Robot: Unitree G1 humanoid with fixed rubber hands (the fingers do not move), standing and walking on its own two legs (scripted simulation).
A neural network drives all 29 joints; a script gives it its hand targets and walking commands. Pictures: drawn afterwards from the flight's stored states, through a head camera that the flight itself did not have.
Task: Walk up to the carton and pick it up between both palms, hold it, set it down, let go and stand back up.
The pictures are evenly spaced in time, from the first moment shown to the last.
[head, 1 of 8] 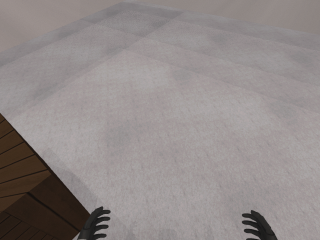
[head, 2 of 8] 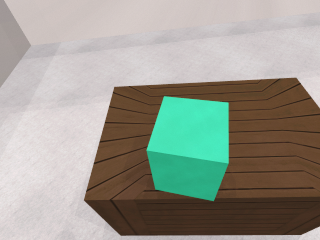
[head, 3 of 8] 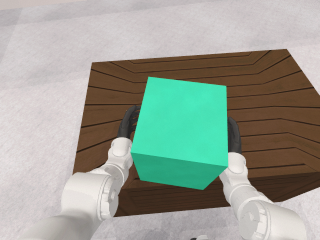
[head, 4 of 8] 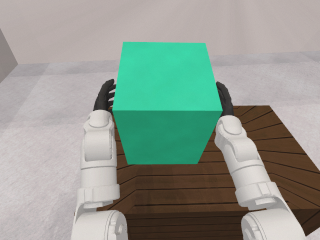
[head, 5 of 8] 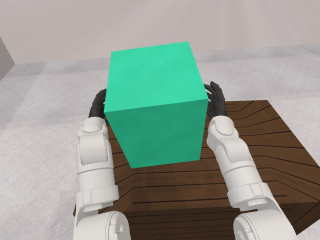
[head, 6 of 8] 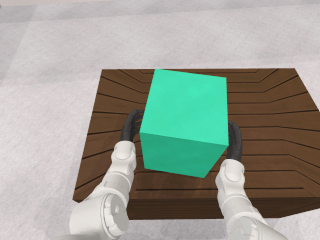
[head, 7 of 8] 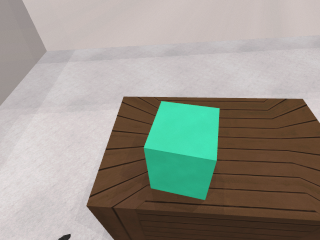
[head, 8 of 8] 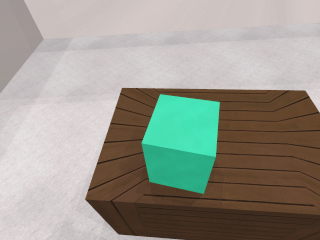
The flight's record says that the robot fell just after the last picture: no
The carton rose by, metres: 0.29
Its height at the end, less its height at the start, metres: +0.00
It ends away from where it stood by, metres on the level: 0.06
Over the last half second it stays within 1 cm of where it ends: yes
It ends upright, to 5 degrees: yes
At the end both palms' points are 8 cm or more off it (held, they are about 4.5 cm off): yes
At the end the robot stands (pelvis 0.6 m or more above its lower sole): yes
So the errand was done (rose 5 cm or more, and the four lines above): yes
